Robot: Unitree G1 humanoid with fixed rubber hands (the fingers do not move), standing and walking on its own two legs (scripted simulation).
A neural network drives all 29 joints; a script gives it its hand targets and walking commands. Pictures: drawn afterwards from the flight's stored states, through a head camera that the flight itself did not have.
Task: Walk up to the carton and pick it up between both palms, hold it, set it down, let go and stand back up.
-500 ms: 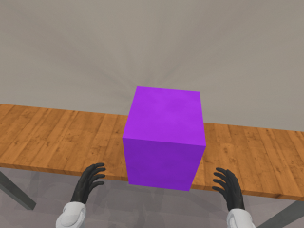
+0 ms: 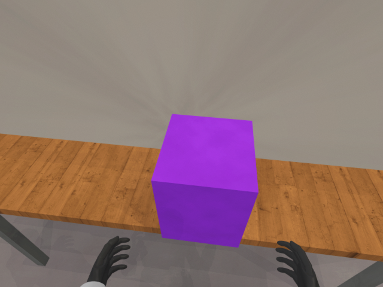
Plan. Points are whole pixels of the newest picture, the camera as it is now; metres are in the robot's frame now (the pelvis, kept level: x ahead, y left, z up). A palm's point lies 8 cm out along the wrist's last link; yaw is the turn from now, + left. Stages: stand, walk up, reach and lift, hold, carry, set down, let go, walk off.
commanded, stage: set down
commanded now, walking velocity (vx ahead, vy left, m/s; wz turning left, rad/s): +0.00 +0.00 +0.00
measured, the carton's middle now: (205, 181) +0.39 +0.00 -0.01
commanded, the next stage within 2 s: let go in 0.72 s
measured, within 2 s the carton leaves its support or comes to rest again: neither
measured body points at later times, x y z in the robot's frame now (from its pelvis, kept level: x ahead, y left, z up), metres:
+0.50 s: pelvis +0.00 -0.01 +0.00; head +0.01 +0.00 +0.45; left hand +0.16 +0.22 -0.09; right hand +0.16 -0.23 -0.09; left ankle -0.01 +0.11 -0.74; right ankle +0.00 -0.09 -0.74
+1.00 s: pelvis -0.01 -0.01 +0.00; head +0.01 +0.01 +0.45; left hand +0.17 +0.22 -0.10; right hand +0.15 -0.23 -0.09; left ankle -0.01 +0.11 -0.74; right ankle +0.00 -0.09 -0.74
